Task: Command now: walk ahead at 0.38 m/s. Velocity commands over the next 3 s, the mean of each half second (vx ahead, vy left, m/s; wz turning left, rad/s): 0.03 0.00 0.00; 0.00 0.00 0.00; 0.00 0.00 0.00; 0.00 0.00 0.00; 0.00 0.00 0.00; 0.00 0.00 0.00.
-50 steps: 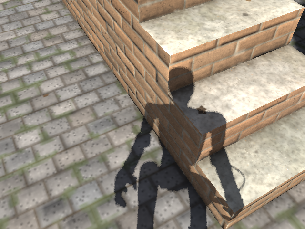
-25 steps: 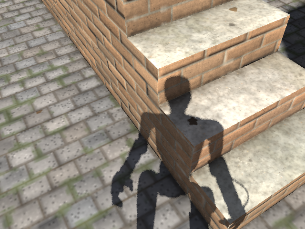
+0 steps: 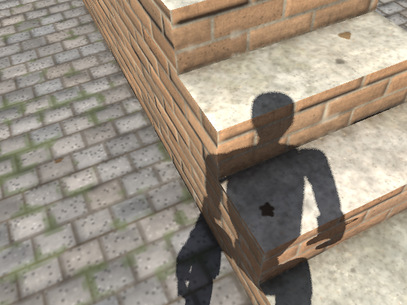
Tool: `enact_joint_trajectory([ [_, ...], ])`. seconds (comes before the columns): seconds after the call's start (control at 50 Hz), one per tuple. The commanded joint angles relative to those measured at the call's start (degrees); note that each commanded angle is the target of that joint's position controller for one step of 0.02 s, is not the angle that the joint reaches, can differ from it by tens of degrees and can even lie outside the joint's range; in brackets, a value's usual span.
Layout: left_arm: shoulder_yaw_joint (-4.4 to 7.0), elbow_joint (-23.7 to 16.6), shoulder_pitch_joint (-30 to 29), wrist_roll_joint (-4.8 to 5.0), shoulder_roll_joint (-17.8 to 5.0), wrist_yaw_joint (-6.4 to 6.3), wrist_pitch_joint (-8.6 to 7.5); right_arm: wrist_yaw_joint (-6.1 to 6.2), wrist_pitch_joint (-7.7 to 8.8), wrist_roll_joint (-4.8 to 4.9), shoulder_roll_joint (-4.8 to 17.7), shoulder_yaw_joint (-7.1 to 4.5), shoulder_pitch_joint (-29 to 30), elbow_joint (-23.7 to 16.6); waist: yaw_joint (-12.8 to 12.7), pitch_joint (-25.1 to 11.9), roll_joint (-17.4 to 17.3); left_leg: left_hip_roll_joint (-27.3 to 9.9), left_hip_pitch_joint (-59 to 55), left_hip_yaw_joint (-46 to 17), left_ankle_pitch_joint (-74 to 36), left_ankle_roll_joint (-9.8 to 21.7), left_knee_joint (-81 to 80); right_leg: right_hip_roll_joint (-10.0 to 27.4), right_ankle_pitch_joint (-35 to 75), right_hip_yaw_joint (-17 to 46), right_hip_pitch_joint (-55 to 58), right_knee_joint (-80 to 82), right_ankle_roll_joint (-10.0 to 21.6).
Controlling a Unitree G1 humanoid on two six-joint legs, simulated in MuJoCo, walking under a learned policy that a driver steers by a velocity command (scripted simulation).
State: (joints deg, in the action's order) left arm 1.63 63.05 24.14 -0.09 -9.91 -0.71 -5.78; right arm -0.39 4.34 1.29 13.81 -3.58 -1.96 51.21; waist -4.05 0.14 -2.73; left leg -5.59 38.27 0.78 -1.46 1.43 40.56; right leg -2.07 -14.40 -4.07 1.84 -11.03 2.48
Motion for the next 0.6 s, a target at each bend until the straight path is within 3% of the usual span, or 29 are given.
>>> enact_joint_trajectory([
  [0.02,2.01,-1.67,1.49,0.33,-10.68,-0.62,-0.26,-0.63,0.69,0.37,1.63,0.16,8.26,-4.98,0.68,6.07,7.79,1.52,-0.96,0.99,-0.82,0.76,-6.22,15.19,28.16,5.45,-2.49,2.08,6.45],
  [0.04,2.14,-1.69,0.9,0.52,-10.6,-0.86,-0.09,-0.86,0.79,0.29,2.03,0.15,9.3,-5.48,0.99,6.01,7.71,1.57,-0.66,0.65,0.44,1.5,-7.74,16.05,31.18,5.48,-0.27,0.72,6.16],
  [0.06,1.37,-3.08,-2.28,-0.39,-8.88,-1.2,0.51,-1.5,2.32,-0.88,4.26,-0.33,3.46,-4.06,3.81,5.73,9.99,4.68,-7.48,0.97,-0.01,1.85,-11.85,11.65,41.87,3.3,-2.41,-8.09,3.28],
  [0.08,1.39,-3.61,-2.22,-0.48,-9.24,-1.39,0.51,-1.84,3.48,-1.34,5.99,-1.13,-3.94,-1.14,6.22,-0.7,9.86,8.3,-17.76,4.1,-6.76,2.25,-15.49,9.97,47.27,3.03,-2.76,-14.47,2.24],
  [0.1,1.35,-4.06,-2.52,-0.15,-10.34,-0.99,0.38,-1.86,4.23,-1.63,7.3,-1.84,-10.23,1.2,9.05,-4.97,9.34,7.89,-28.53,3.96,-16.1,3.75,-20.16,8.28,47.06,2.94,-5.09,-21.14,0.57],
  [0.12,1.04,-4.82,-1.64,-0.59,-10.11,-0.64,0.04,-1.12,4.06,-3.08,10.84,-2.54,-14.45,2.31,10.03,-10.59,4.43,0.18,-44.4,-2.56,-43.43,6.42,-15.38,5.32,31.9,2.35,-15.94,-30.33,-2.26],
  [0.14,-1.14,-2.62,8.0,-0.96,-2.62,-0.25,0.43,-0.58,2.71,-5.37,11.12,-1.51,-16.16,3.02,5.78,-21.77,-10.63,-17.62,-62.0,-17.75,-73.2,17.47,-7.25,-0.53,-20.87,1.81,-29.71,-51.13,-5.25],
  [0.16,-0.97,0.21,11.05,0.71,-3.7,0.1,0.81,-1.02,2.06,-4.43,6.07,0.14,-16.73,2.91,6.37,-30.97,-9.78,-19.69,-59.16,-21.2,-70.61,22.02,-8.65,0.34,-29.3,11.5,-26.31,-60.01,-6.21],
  [0.18,0.04,-1.27,6.44,1.62,-7.65,0.24,1.47,-1.37,1.28,-2.92,5.41,0.41,-10.32,1.41,5.47,-25.06,-5.82,-15.81,-50.91,-17.44,-53.81,19.78,-12.35,2.84,-27.48,11.13,-27.95,-60.84,-6.51],
  [0.2,0.35,-2.55,1.32,1.27,-8.28,-0.21,2.54,-0.97,0.33,-1.9,4.23,0.85,-3.1,-0.41,3.85,-18.28,-1.62,-12.35,-41.73,-14.75,-32.81,16.35,-15.9,5.15,-25.02,9.39,-28.51,-57.2,-6.82],
  [0.22,0.67,-3.26,-1.84,0.83,-8.11,-1.13,3.95,-0.34,-0.5,-1.54,3.94,1.18,2.07,-1.77,2.51,-11.97,-0.17,-10.82,-31.62,-13.94,-16.06,13.81,-19.77,6.37,-23.07,8.22,-27.33,-52.12,-7.32],
  [0.24,0.73,-4.16,-3.17,0.43,-7.96,-2.13,5.38,0.26,-1.39,-1.71,6.39,0.56,5.13,-2.58,1.32,-8.08,-1.76,-9.01,-22.66,-12.45,-3.86,12.0,-23.17,6.41,-20.7,6.74,-23.65,-46.09,-7.62],
  [0.26,0.46,-4.28,-3.21,0.15,-6.88,-2.83,6.24,0.69,-2.22,-2.32,8.29,-0.03,5.34,-2.7,1.27,-6.44,-3.68,-7.76,-17.93,-11.5,2.55,11.65,-25.46,4.97,-19.26,4.83,-20.61,-42.34,-7.67],
  [0.3,0.38,-3.93,-1.73,-0.29,-6.26,-3.4,6.75,1.32,-2.85,-2.95,8.26,-0.26,3.3,-2.71,1.48,-7.75,-4.69,-7.47,-16.0,-11.32,10.46,11.93,-27.31,4.4,-14.65,4.01,-16.65,-37.45,-6.69],
  [0.34,0.81,-3.56,-0.83,-0.48,-6.97,-2.93,6.76,1.94,-3.17,-2.14,8.01,-0.39,3.26,-2.88,0.68,-8.04,-5.45,-7.16,-13.24,-10.75,22.89,10.45,-29.18,4.17,-5.72,3.18,-12.24,-31.31,-4.74],
  [0.36,0.7,-2.51,1.17,-1.18,-6.21,-2.29,6.91,2.13,-3.66,-1.51,7.17,-0.33,2.86,-2.75,0.41,-7.34,-5.6,-6.88,-10.23,-9.96,27.93,9.39,-30.15,3.36,-1.28,2.09,-8.5,-29.16,-3.84],
  [0.4,0.86,-3.25,-0.71,-2.24,-6.33,-1.53,7.12,2.14,-4.16,-0.71,4.9,0.17,0.8,-1.1,0.22,-3.05,-4.86,-4.67,-7.42,-7.83,36.78,5.14,-29.63,3.58,-1.95,2.79,-8.35,-23.74,-1.34],
  [0.42,0.49,-4.34,-2.0,-2.89,-6.39,-1.21,6.93,1.7,-4.17,-0.89,3.21,0.64,-1.1,-0.14,0.52,-0.33,-2.67,-2.41,-8.37,-5.62,37.19,2.03,-27.15,6.43,-3.33,6.87,-10.78,-15.81,0.23],
  [0.44,1.04,-5.07,-5.22,-2.73,-10.32,-1.33,6.65,1.39,-4.17,-1.05,2.98,0.34,-4.28,0.17,4.17,2.32,5.76,0.87,-14.23,-1.98,30.72,-0.49,-23.29,10.15,-16.69,12.17,-20.44,-8.94,2.75],
  [0.46,1.03,-5.09,-8.08,-2.76,-10.5,-1.12,5.89,1.55,-4.17,-1.46,4.0,-0.02,-3.01,0.31,4.94,4.15,11.64,2.32,-23.3,-0.49,21.31,-1.92,-19.17,11.57,-27.11,15.79,-29.93,-2.37,3.78],
  [0.48,0.69,-5.71,-11.96,-2.78,-9.43,-1.04,4.99,1.66,-4.04,-1.76,4.29,-0.15,-2.74,0.55,6.14,5.15,14.01,2.73,-27.45,-0.54,15.24,-2.05,-17.02,11.52,-28.0,16.23,-32.41,0.24,2.4],
  [0.5,0.56,-5.77,-13.66,-2.57,-8.92,-0.77,4.15,1.67,-3.86,-2.1,3.91,0.01,-3.37,1.26,6.68,4.35,14.05,2.48,-29.46,-0.81,12.47,-1.85,-16.78,10.71,-25.15,14.9,-31.57,0.18,1.07],
  [0.54,0.57,-4.78,-11.95,-1.6,-8.48,-0.4,3.14,1.47,-3.7,-2.3,4.99,-0.18,-4.94,2.82,6.35,3.23,10.52,1.78,-29.37,-1.07,10.61,-1.55,-18.81,9.39,-20.15,12.45,-27.19,-1.51,-0.44],
  [0.6,0.37,-3.84,-9.13,-1.33,-8.04,-0.71,3.26,1.05,-3.42,-1.72,4.95,-0.06,-5.39,3.9,5.41,3.7,6.63,1.04,-27.06,-1.54,12.32,-0.73,-20.94,8.03,-16.82,10.36,-23.6,-3.13,-0.41],
])
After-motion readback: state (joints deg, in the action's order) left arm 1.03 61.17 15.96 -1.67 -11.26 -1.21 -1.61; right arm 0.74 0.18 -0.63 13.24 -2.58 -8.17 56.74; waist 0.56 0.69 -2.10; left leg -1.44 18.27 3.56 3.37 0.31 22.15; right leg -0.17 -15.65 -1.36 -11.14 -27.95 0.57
